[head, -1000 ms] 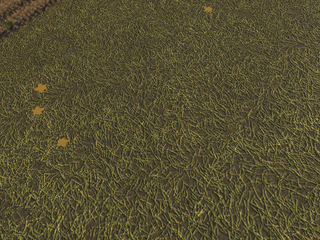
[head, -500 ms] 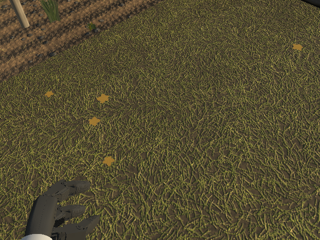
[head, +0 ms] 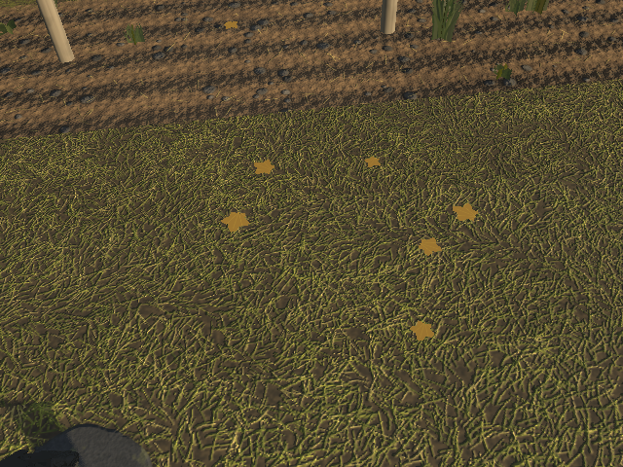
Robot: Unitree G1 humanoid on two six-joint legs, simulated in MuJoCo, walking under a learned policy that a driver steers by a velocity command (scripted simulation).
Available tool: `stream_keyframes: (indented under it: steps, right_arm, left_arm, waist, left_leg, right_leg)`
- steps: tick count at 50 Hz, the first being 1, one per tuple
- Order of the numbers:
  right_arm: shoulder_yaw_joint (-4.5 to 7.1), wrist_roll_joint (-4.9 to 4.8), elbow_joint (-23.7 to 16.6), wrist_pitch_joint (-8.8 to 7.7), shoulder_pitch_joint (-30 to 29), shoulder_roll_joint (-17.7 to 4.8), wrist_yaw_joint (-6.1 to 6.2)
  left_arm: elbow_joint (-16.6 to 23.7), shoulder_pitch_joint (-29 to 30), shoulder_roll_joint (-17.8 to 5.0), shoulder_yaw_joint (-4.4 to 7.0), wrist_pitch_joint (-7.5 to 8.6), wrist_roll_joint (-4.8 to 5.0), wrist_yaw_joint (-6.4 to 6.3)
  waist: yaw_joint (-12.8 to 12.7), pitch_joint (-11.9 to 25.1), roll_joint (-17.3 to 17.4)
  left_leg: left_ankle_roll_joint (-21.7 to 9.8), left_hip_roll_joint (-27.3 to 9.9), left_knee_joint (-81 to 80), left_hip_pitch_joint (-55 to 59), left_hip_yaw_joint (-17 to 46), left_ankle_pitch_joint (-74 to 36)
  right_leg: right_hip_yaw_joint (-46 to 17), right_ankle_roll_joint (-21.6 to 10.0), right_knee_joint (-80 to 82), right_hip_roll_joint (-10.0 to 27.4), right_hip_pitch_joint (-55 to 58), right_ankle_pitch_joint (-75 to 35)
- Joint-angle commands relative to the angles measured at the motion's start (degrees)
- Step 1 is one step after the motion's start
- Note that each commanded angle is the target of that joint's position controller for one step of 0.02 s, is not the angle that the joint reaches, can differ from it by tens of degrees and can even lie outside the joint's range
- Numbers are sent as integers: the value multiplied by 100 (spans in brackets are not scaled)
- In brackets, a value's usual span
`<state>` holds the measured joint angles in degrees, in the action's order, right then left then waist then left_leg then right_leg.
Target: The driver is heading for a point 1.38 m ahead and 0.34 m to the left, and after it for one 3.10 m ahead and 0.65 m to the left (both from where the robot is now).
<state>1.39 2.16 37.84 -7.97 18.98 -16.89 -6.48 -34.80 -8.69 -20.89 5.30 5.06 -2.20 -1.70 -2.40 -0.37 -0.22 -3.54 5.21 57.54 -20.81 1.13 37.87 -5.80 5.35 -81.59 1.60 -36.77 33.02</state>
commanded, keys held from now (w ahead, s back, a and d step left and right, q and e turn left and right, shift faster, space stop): w+q+shift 0.56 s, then w+e+shift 0.20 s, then e+shift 0.24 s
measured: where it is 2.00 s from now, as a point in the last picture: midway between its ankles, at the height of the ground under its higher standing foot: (216, 326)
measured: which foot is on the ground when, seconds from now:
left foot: down 0.00-0.28, up 0.30-0.70, down 0.72-1.00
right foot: up 0.00-0.26, down 0.28-0.72, up 0.74-1.00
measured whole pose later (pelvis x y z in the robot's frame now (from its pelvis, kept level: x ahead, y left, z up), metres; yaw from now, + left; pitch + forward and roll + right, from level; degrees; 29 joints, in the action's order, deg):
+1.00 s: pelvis +0.48 +0.25 -0.10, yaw +30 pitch +0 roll -1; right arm 1.8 6.2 50.1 -6.4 21.0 -13.8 -0.1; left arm -44.8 -15.4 -14.2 2.5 7.1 -1.5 6.2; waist -0.2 -2.4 -1.2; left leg -4.4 1.3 23.2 -3.4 -13.0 20.6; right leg -1.0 -0.9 -57.6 4.3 -40.8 4.7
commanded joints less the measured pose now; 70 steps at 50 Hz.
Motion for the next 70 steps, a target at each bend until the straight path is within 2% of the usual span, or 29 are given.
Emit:
stream_keyframes:
  steps: [1,6,9,10,11,16,17,19,22,31,36,37,38,40,43,44,47,50,54,55,56,57,58,60,64,67,68,69,70]
  right_arm:
    - [-121,126,-218,21,-515,-286,-115]
    - [-293,188,204,-20,268,-173,373]
    - [-260,467,439,33,341,-469,45]
    - [266,-78,409,464,142,-1012,394]
    - [258,-74,399,729,271,-1005,575]
    - [-28,-266,-249,720,313,717,613]
    - [-46,-210,-483,659,2,660,635]
    - [186,153,-780,791,-1926,-225,603]
    - [52,-47,-814,924,-1478,147,380]
    - [-112,-44,-866,843,-2794,377,149]
    - [295,95,131,616,408,-647,442]
    - [436,196,204,548,548,-1286,550]
    - [458,150,176,565,976,-1296,662]
    - [325,132,617,460,461,-827,725]
    - [120,-116,583,335,-378,-55,668]
    - [-23,325,710,95,-355,266,445]
    - [190,432,517,-75,-1003,-341,588]
    - [366,430,409,-56,-965,-949,774]
    - [637,514,-939,-150,-3483,-1943,686]
    - [580,270,-662,-78,-2870,-1343,477]
    - [63,174,-958,-3,-2319,558,263]
    - [-95,86,-988,57,-1150,920,238]
    - [186,-304,-1085,73,-1313,-327,389]
    - [208,83,-1127,318,-1212,-708,718]
    - [-179,81,-1115,547,-911,81,521]
    - [267,271,-150,511,2428,-753,437]
    - [465,430,212,458,3138,-1191,456]
    - [420,370,-216,433,1837,-1701,328]
    - [172,311,-393,364,617,-1020,192]
  left_arm:
    - [54,66,-57,-359,-207,-596,25]
    - [-52,419,308,-782,-178,-447,511]
    - [34,369,599,-890,-326,-322,640]
    - [155,541,-113,-370,-329,518,480]
    - [4,415,-37,-377,-306,599,379]
    - [-973,-2591,-289,-51,-198,14,277]
    - [-949,-2302,-887,227,-79,62,217]
    - [-967,-1495,172,-124,32,178,217]
    - [-1216,-1004,293,-235,150,24,65]
    - [-1711,-2542,14,-138,-58,-41,24]
    - [-1751,-2039,-695,-136,-250,154,47]
    - [-1322,-2285,460,-381,-186,295,309]
    - [-1080,-1465,-109,-174,-86,420,247]
    - [-1000,-1174,27,-160,-59,357,144]
    - [-1493,-2149,409,-124,-429,150,215]
    - [-1091,-1818,1067,-432,-84,-258,665]
    - [-844,-1118,607,-281,349,146,841]
    - [-658,-972,382,-212,300,57,896]
    - [-1669,-5166,-377,296,355,39,510]
    - [-2124,-5562,-165,210,490,-210,383]
    - [-2223,-5210,-757,256,612,-299,306]
    - [-1723,-4315,-1258,314,641,-114,407]
    - [-1387,-2898,-670,151,691,-122,508]
    - [-713,-764,237,-210,534,129,553]
    - [-624,-402,-800,29,313,-16,446]
    - [136,863,-611,-4,457,-370,665]
    - [166,539,186,-155,526,-281,849]
    - [-289,-1207,882,-367,442,-178,1009]
    - [-655,-1711,492,-324,249,-250,1001]
  waist:
    - [-153,-90,267]
    - [630,50,-351]
    - [424,-381,568]
    - [306,73,471]
    - [457,-168,865]
    - [-18,864,-1197]
    - [-79,1046,-2454]
    - [-188,-990,-566]
    - [683,-1403,-610]
    - [-292,-1231,-191]
    - [1621,1027,-478]
    - [1064,2138,1100]
    - [1527,2578,270]
    - [900,503,20]
    - [0,-65,423]
    - [-161,438,709]
    - [-201,187,376]
    - [-275,72,457]
    - [-2416,-4,75]
    - [-2417,-122,-2161]
    - [-1237,135,-1089]
    - [-573,804,-320]
    - [-370,79,350]
    - [392,241,-118]
    - [934,329,390]
    - [2147,638,645]
    - [2122,398,1018]
    - [695,913,1678]
    - [110,266,961]
  left_leg:
    - [-1563,-1499,-2022,-160,3524,-1893]
    - [-1246,-503,-988,-763,2540,129]
    - [-1248,-415,-843,-2930,2684,1672]
    - [-1060,-162,-1216,-1603,2507,-22]
    - [-936,-122,-744,-1353,2701,-160]
    - [-819,18,6140,-4678,622,231]
    - [-661,-311,6476,-5560,71,-690]
    - [-267,-772,5130,-5687,488,-1825]
    - [214,-950,2829,-3778,846,-2884]
    - [-610,-730,-1129,-2656,-657,-2936]
    - [-1012,-351,-2458,3165,-188,-2042]
    - [-1346,-2629,-2821,5594,2936,157]
    - [-1045,-3044,-3708,5201,4017,-145]
    - [-753,-2737,-3638,3227,2047,-4151]
    - [-222,-2082,-3760,1326,116,-6572]
    - [-202,-2189,-3671,1382,-93,-6252]
    - [40,-1769,-4298,541,-960,-6249]
    - [454,-1385,-3907,-16,-1765,-6634]
    - [1411,-1384,191,-1773,-1622,-9066]
    - [1621,-196,3863,-2425,-1138,-1276]
    - [1781,58,4819,-3501,39,727]
    - [1999,-241,4317,-3330,1556,391]
    - [1909,-193,4113,-3820,1496,414]
    - [1318,-713,2927,-2479,1321,232]
    - [1202,-523,17,1099,-106,-1310]
    - [692,-54,-323,3959,-46,-2979]
    - [-143,-559,-1265,4009,875,-3562]
    - [-2137,-2459,-2194,3510,3717,-5548]
    - [-2463,-3064,-2957,2323,4580,-4304]
  right_leg:
    - [-497,-70,203,66,-1757,-1487]
    - [-194,-38,3398,123,-445,-4072]
    - [171,91,4023,-22,2455,-3681]
    - [490,-126,5066,-656,2500,-4031]
    - [133,-189,5767,-305,2789,-4181]
    - [-1267,89,4191,1794,6196,-4075]
    - [-3626,-925,6174,2816,5794,896]
    - [-2309,-1018,6988,2093,3611,1823]
    - [-548,-851,7364,1594,1156,350]
    - [1375,-1139,7695,1540,3982,-3617]
    - [1648,-1242,2801,1417,2517,-7471]
    - [1165,-1001,398,400,-273,-734]
    - [93,-1194,-400,-43,-671,-673]
    - [235,-1166,24,358,-837,-1455]
    - [375,-930,965,478,576,-1582]
    - [-139,-1067,307,710,335,-2151]
    - [363,-761,1679,434,479,-2874]
    - [881,-361,2854,-106,1591,-3177]
    - [1314,-605,2405,-897,4444,-2920]
    - [576,-1477,5206,-597,4952,-4467]
    - [-1819,-2517,4724,437,5605,-7926]
    - [-3552,-3627,4758,1754,5548,-9864]
    - [-3400,-3491,4596,1632,4376,-8578]
    - [-2956,-2775,5064,968,1841,-6601]
    - [-1760,-1706,4826,-676,-968,-5031]
    - [-1613,-1542,2730,-1104,-2454,-4251]
    - [-1435,-1394,1181,-1676,-2686,-2605]
    - [-1273,-1242,-261,-1917,-3198,-451]
    - [-920,-1044,-919,-1024,-3516,-619]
